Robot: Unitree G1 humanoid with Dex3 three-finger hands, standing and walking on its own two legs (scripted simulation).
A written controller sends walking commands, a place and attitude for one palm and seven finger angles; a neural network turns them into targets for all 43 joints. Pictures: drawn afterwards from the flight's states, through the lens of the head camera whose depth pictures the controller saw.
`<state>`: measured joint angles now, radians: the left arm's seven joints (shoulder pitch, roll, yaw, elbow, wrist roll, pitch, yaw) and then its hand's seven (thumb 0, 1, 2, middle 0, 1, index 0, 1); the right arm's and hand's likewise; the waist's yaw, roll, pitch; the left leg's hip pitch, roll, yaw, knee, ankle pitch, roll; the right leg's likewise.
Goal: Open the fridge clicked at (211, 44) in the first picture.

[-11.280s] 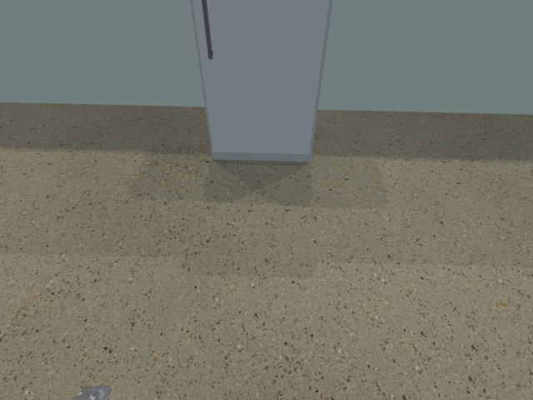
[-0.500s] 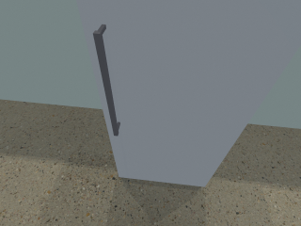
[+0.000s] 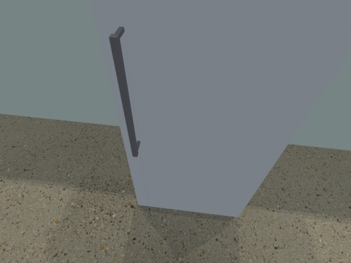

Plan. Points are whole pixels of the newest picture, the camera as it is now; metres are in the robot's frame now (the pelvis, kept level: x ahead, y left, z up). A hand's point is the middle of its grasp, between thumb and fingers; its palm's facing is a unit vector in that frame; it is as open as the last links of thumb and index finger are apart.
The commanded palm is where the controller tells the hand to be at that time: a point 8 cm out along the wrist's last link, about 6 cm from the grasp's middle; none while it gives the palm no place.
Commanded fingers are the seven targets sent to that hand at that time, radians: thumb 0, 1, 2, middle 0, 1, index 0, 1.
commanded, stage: raise the hand to about handle height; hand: left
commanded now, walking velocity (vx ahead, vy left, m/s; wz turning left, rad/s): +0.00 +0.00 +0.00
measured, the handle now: (129, 106) +0.49 +0.17 +0.08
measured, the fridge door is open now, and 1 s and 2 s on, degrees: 0 0 0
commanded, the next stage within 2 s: none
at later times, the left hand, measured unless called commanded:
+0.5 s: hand out of the picture +0.13 +0.21 -0.06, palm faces +0.14 -0.99 -0.03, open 9.2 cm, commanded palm +0.14 +0.26 -0.03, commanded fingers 0.00 0.27 0.63 -0.25 -0.70 -0.25 -0.70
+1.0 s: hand (72, 226) +0.19 +0.24 -0.01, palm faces -0.02 -1.00 -0.08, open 12.2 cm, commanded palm +0.17 +0.30 +0.01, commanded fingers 0.00 -0.31 0.38 -0.29 -1.08 -0.29 -1.08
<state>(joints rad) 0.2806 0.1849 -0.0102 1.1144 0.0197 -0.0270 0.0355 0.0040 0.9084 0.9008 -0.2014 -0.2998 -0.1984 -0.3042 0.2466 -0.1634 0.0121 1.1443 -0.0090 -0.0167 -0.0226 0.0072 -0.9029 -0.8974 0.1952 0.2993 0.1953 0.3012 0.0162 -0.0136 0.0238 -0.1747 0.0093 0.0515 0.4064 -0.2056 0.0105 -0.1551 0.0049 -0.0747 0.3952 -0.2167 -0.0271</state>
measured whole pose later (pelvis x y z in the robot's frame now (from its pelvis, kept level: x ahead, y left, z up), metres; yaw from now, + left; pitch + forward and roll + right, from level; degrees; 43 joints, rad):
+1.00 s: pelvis -0.02 +0.02 -0.07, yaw +2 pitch +11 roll -3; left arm 0.34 0.31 0.27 0.06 -0.31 -0.34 -0.40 0.00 -0.09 0.48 -0.27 -0.94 -0.27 -0.94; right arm 0.28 -0.27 0.00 0.58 0.05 -0.24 -0.07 0.02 -0.90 -0.90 0.20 0.30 0.20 0.30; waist 0.00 0.03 -0.10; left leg -0.75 0.01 0.01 1.01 -0.45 0.04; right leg -0.68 -0.02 -0.11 0.95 -0.45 -0.01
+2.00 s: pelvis -0.01 +0.02 -0.04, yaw +1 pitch +6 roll -2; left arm 0.04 0.43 0.43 0.33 -0.36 -0.20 -0.55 -0.01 -0.50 0.30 -0.30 -1.20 -0.30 -1.20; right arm 0.28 -0.28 0.04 0.57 0.05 -0.25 -0.09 0.02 -0.90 -0.90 0.20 0.30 0.20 0.30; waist 0.01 0.03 -0.06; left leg -0.54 0.01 0.02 0.81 -0.38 0.04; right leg -0.49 -0.01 -0.10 0.76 -0.37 -0.01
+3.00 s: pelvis -0.01 +0.01 -0.04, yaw +1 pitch +9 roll -2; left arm -0.31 0.43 0.37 0.63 -0.29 -0.23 -0.48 -0.01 -0.50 0.30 -0.30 -1.20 -0.30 -1.20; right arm 0.31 -0.28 0.04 0.60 0.06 -0.15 -0.09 0.02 -0.90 -0.90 0.20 0.30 0.20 0.30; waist -0.03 0.02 -0.07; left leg -0.61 0.01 0.03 0.83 -0.38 0.03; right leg -0.56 -0.01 -0.09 0.78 -0.38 -0.02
